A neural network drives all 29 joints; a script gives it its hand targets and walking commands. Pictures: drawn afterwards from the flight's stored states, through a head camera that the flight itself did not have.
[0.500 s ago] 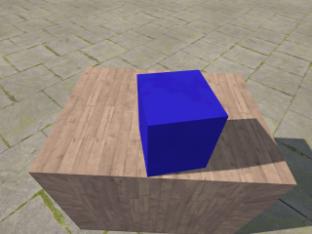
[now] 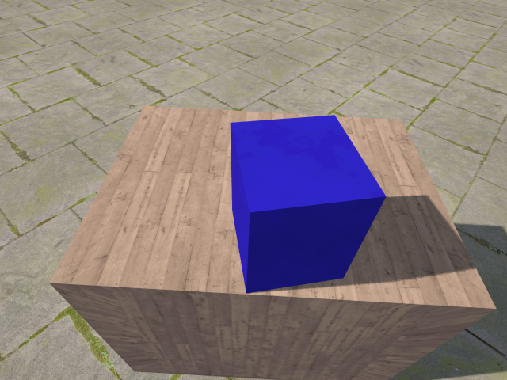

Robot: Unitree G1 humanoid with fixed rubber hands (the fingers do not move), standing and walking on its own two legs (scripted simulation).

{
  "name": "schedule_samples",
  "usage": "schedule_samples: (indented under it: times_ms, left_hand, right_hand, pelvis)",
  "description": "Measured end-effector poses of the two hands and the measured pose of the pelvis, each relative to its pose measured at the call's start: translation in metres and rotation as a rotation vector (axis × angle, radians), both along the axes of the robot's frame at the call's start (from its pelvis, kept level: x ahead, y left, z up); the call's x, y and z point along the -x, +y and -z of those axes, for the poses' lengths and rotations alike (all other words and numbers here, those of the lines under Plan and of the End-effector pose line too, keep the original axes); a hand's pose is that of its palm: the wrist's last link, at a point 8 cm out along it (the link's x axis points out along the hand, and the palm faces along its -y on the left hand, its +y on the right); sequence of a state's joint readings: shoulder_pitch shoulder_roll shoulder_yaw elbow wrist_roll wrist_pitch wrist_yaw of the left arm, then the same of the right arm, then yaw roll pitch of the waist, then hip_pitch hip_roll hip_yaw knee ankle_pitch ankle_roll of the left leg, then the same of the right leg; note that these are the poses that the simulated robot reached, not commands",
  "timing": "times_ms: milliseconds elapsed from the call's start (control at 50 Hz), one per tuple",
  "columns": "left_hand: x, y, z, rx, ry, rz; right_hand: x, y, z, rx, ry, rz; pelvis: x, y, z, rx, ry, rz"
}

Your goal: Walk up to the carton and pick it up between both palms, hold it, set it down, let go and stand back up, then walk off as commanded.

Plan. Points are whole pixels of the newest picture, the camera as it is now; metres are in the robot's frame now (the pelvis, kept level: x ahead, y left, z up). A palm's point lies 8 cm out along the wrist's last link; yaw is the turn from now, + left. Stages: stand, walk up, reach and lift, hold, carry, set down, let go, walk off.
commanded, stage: stand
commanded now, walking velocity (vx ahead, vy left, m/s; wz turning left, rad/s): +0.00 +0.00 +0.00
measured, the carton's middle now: (290, 204) +0.43 -0.07 +0.02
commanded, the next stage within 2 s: walk off in 0.42 s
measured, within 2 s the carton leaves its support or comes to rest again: neither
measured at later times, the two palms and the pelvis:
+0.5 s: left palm out of the picture +0.07 +0.29 -0.12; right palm out of the picture +0.08 -0.30 -0.12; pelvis +0.01 +0.00 +0.00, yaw +0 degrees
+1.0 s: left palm out of the picture +0.03 +0.26 -0.12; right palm out of the picture +0.05 -0.36 -0.16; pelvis -0.07 -0.06 -0.04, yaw +0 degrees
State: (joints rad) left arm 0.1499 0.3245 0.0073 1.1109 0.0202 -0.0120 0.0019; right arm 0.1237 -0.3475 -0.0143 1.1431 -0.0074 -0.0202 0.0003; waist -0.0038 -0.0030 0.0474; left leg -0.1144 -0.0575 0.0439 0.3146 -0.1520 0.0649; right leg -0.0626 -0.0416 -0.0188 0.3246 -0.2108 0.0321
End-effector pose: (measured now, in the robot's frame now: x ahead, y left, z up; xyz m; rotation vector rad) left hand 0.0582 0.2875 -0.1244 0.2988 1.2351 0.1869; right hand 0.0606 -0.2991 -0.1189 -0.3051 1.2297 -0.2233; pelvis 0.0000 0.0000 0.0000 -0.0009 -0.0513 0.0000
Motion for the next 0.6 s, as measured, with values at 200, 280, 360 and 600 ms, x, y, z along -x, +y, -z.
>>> schedule_samples:
  times_ms: [200, 280, 360, 600]
  left_hand:
    - [-0.008, 0.002, -0.001, -0.002, -0.005, -0.002]
    - [-0.009, 0.003, -0.001, -0.006, 0.000, -0.003]
    - [-0.011, 0.003, -0.002, -0.009, 0.002, -0.007]
    - [-0.018, 0.001, -0.002, -0.009, -0.007, -0.011]
  right_hand:
    - [-0.011, 0.004, 0.001, -0.009, -0.011, -0.004]
    - [-0.013, 0.003, 0.001, -0.007, -0.007, -0.003]
    - [-0.016, 0.003, 0.001, -0.007, -0.009, -0.001]
    - [-0.025, 0.000, 0.000, -0.002, -0.013, -0.006]
  pelvis:
    - [-0.006, 0.001, 0.000, 0.000, 0.003, -0.002]
    - [-0.008, 0.001, 0.000, -0.001, 0.005, -0.002]
    - [-0.010, 0.001, 0.000, -0.002, 0.005, -0.003]
    - [-0.015, -0.001, 0.000, -0.002, 0.006, -0.006]
